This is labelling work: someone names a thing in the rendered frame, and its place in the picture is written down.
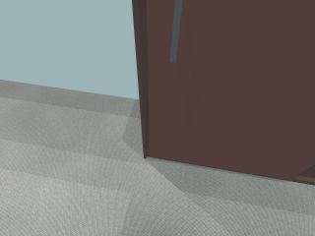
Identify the handle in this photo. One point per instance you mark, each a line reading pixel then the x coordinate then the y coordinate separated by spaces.
pixel 175 30

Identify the wardrobe door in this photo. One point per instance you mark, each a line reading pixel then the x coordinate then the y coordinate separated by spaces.
pixel 241 93
pixel 309 172

